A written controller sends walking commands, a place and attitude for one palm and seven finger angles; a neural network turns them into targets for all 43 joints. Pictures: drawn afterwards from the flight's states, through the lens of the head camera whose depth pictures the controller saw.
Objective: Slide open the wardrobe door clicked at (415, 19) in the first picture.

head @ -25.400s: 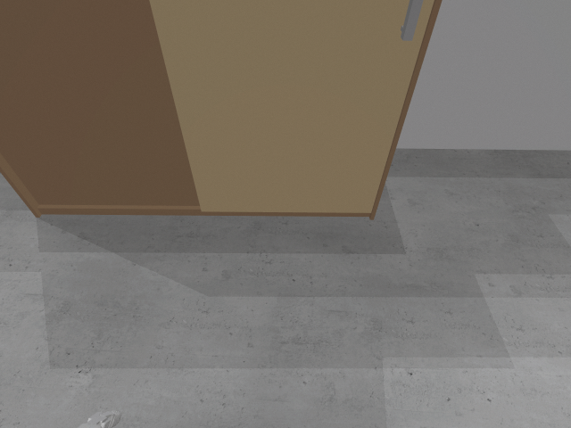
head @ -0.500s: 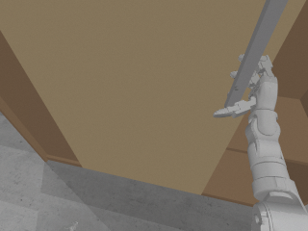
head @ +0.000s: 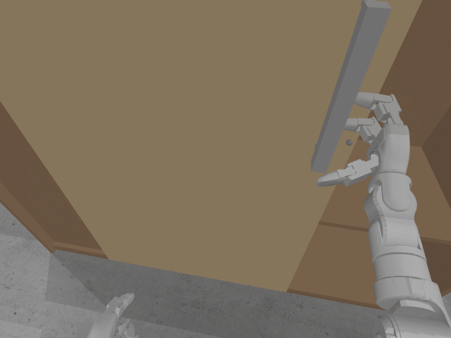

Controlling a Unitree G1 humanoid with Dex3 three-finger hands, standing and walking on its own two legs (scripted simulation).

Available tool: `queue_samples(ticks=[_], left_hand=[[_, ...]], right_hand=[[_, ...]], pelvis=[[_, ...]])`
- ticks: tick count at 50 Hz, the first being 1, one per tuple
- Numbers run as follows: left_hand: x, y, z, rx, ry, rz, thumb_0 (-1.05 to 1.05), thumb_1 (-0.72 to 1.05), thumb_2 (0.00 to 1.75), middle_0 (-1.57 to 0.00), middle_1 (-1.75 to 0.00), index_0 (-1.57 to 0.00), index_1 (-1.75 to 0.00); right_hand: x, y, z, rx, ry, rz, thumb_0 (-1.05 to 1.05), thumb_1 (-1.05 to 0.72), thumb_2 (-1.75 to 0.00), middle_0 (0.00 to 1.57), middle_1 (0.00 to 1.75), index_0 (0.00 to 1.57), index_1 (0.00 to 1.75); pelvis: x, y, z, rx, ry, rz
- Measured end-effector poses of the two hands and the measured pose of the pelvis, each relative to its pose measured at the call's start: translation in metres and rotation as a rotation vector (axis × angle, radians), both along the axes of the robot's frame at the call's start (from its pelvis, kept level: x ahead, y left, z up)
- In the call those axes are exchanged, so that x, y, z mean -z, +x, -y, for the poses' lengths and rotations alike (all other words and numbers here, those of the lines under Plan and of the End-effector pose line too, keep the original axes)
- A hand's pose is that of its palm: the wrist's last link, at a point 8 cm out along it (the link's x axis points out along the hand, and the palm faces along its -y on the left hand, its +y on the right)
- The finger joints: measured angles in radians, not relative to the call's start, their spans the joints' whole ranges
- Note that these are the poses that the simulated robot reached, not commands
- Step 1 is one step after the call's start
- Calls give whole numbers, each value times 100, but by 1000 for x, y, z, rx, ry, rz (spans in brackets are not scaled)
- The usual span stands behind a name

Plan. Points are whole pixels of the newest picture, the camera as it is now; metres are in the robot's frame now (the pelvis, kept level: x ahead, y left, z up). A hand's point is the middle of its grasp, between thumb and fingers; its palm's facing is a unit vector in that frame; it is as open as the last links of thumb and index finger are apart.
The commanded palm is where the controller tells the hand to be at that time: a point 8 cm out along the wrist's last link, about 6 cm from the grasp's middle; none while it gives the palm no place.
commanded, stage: slip the hand off the handle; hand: right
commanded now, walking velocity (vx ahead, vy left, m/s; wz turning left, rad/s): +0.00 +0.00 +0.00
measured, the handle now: (339, 97) +0.45 -0.14 +0.24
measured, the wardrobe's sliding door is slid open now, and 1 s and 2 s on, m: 0.47 0.47 0.47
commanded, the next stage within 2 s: draw the hand back to the body in 0.82 s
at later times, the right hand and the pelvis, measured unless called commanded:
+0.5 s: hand (375, 174) +0.33 -0.19 +0.18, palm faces +0.15 +0.99 -0.04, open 14.7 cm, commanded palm +0.30 -0.24 +0.18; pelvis +0.00 +0.01 +0.00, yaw -1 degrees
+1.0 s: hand (375, 215) +0.26 -0.17 +0.18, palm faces +0.11 +0.99 -0.07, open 14.7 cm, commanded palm +0.23 -0.22 +0.18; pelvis +0.00 +0.02 +0.00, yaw -3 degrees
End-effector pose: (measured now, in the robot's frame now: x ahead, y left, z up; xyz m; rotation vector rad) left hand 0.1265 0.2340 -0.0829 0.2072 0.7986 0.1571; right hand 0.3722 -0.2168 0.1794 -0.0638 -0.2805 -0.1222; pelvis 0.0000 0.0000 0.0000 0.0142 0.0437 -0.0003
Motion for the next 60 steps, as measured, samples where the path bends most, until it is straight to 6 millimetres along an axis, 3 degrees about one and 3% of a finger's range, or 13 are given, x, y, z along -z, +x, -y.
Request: queue_samples(ticks=[8,15,23,36,45,50,55,60], left_hand=[[8,-19,-14,-20,24,-67,1,90,90,-21,-30,-20,-30],[9,-23,-21,-27,23,-63,2,90,90,-21,-30,-20,-30],[1,5,-14,16,6,34,2,90,90,-21,-30,-20,-30],[-22,62,12,152,-26,212,2,90,90,-21,-30,-20,-30],[-25,66,20,196,-42,243,2,90,90,-21,-30,-20,-30],[-20,60,17,189,-47,216,2,90,90,-21,-30,-20,-30],[-22,60,12,156,-50,224,2,90,90,-21,-30,-20,-30],[-32,67,8,154,-49,282,2,90,90,-21,-30,-20,-30]], right_hand=[[0,-6,28,21,-8,5,-2,56,-20,37,120,26,115],[0,-22,28,-2,0,31,-2,56,-20,30,118,25,115],[7,-56,24,8,-1,29,-2,56,-20,26,116,26,115],[2,-112,17,5,-13,39,-2,56,-20,25,116,26,115],[-2,-138,4,1,-31,58,-2,56,-20,25,116,26,115],[1,-141,2,-17,-21,-1,-2,56,-20,25,116,26,115],[4,-144,9,-48,-1,-195,-2,56,-20,25,116,26,115],[-9,-159,21,-6,27,-153,-2,56,-20,25,116,26,115]], pelvis=[[1,0,-3,11,4,-5],[1,3,-3,7,3,-6],[1,4,-5,7,-1,16],[1,0,-11,38,-3,58],[0,-1,-16,44,-6,76],[-1,-2,-19,47,-7,87],[-5,1,-20,43,-10,101],[-6,2,-20,43,-11,110]])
